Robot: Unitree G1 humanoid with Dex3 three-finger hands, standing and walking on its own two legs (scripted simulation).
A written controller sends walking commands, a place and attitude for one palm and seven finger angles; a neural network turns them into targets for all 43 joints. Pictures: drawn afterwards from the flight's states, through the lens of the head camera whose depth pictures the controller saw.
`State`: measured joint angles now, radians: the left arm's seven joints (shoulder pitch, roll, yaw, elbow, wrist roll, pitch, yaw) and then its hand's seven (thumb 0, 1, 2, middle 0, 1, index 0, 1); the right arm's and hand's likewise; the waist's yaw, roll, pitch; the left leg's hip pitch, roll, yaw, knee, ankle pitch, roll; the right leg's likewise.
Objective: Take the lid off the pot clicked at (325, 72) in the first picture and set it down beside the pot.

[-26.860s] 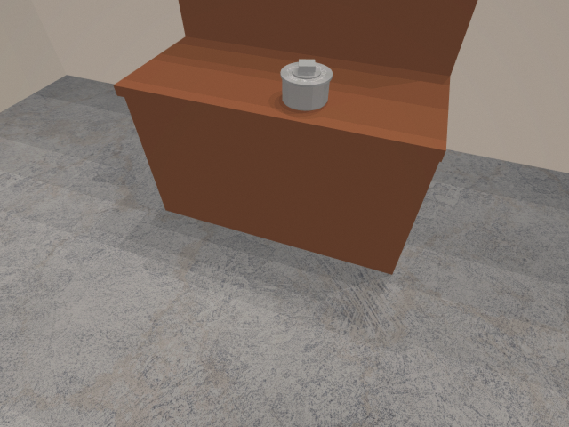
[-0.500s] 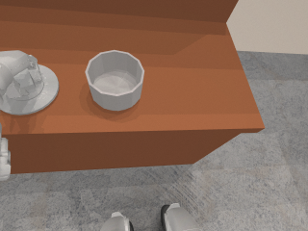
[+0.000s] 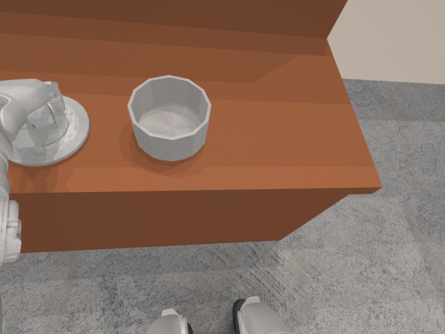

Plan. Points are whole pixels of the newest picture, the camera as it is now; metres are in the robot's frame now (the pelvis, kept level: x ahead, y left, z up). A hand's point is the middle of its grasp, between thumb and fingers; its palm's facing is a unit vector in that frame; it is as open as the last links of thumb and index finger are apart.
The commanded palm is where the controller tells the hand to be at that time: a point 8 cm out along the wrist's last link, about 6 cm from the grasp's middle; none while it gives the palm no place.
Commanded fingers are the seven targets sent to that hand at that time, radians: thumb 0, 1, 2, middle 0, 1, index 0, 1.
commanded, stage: open the fingers wide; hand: left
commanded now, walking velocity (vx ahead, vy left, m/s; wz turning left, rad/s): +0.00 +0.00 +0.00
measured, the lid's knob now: (37, 119) +0.52 +0.31 -0.01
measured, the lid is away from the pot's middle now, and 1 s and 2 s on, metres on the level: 0.25 0.25 0.25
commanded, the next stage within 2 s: raise the empty hand in 0.04 s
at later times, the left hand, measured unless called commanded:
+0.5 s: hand (21, 111) +0.49 +0.30 +0.05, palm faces -0.46 -0.09 -0.88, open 10.9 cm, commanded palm +0.53 +0.28 +0.11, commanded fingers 0.00 0.05 0.52 -0.31 -0.94 -0.31 -0.94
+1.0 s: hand (1, 89) +0.49 +0.30 +0.10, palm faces -0.45 -0.09 -0.89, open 10.9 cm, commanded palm +0.53 +0.29 +0.16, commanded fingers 0.00 0.05 0.52 -0.31 -0.94 -0.31 -0.94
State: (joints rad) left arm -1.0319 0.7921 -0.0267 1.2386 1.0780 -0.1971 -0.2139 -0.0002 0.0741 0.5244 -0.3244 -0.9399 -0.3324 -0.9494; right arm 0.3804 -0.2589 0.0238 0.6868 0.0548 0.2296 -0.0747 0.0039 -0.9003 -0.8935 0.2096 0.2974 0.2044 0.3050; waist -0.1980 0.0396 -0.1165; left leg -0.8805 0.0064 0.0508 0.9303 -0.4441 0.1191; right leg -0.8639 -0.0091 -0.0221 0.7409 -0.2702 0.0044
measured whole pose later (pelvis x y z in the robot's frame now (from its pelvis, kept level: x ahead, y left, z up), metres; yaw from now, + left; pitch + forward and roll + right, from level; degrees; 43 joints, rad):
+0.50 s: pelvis +0.01 +0.00 +0.01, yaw +0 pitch +21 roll -6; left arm -1.05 0.80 -0.04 1.22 1.06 -0.17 -0.26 0.00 0.06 0.52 -0.32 -0.94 -0.32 -0.94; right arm 0.40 -0.26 0.02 0.70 0.07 0.22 -0.08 0.00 -0.90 -0.89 0.21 0.30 0.20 0.30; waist -0.19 0.05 -0.12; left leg -0.82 0.01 0.05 0.88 -0.44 0.11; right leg -0.80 -0.01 -0.02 0.69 -0.26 0.01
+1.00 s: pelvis +0.02 -0.01 +0.02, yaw +1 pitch +18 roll -5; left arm -1.07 0.80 -0.07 1.20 1.03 -0.18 -0.32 0.00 0.06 0.52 -0.32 -0.94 -0.32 -0.94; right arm 0.38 -0.27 0.01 0.71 0.08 0.20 -0.08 0.00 -0.90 -0.89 0.21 0.30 0.20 0.30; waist -0.16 0.03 -0.11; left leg -0.67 -0.01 0.05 0.76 -0.40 0.11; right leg -0.67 -0.02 -0.01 0.60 -0.24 0.02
